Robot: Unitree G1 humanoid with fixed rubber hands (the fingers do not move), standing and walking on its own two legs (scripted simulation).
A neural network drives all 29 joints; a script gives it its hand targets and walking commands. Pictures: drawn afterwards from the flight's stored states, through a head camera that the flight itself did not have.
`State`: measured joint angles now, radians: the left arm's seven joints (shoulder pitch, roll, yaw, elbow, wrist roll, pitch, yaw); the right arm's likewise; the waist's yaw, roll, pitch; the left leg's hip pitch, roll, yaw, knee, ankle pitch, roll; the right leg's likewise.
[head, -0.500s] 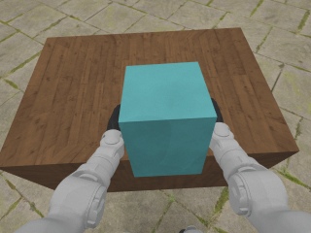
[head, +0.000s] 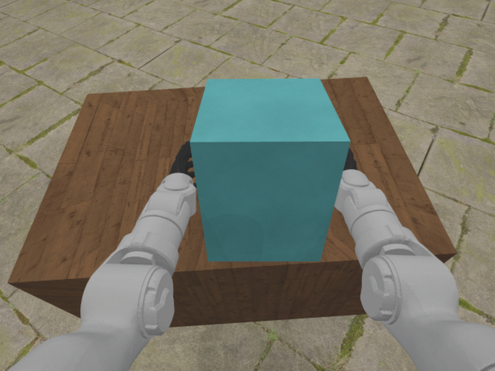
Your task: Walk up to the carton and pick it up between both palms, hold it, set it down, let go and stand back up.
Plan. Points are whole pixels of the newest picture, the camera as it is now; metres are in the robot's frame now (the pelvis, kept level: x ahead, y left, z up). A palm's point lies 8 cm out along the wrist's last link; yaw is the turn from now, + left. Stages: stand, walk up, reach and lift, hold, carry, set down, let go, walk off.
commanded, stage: reach and lift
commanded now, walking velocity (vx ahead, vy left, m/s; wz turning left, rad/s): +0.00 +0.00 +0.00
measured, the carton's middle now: (263, 170) +0.43 -0.05 +0.05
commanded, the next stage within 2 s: none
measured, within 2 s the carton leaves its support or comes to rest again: neither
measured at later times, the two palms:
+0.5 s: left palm (175, 200) +0.39 +0.10 +0.04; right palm (340, 197) +0.38 -0.19 +0.02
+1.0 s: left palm (140, 198) +0.36 +0.14 +0.10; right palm (327, 187) +0.36 -0.15 +0.08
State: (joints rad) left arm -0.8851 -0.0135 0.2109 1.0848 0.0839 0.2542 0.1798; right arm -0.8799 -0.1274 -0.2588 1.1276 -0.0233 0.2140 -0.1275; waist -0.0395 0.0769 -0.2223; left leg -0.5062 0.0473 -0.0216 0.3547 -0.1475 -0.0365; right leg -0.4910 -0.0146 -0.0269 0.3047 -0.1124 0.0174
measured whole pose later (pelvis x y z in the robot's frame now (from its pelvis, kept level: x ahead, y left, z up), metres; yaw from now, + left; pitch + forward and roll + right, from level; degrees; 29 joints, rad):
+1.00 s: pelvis -0.01 +0.00 +0.01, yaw +0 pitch +8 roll +0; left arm -0.53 -0.07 0.23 0.31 0.18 0.54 0.06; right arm -0.57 -0.01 -0.11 0.47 0.03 0.44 -0.19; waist -0.02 0.03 -0.07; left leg -0.23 0.03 -0.01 0.11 -0.02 -0.03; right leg -0.23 -0.03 -0.02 0.09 0.00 0.03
